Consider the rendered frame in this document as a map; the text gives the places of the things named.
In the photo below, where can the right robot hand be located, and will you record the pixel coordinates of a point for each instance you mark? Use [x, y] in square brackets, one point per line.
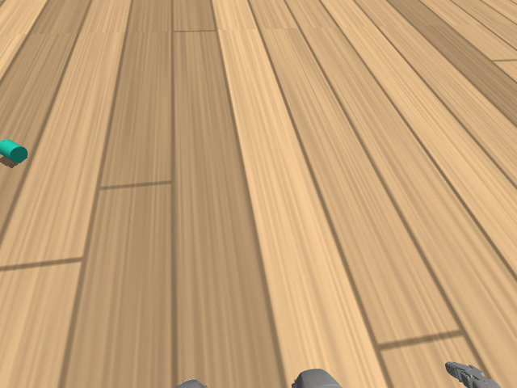
[470, 376]

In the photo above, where can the can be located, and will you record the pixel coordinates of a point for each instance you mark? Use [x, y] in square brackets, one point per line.
[13, 151]

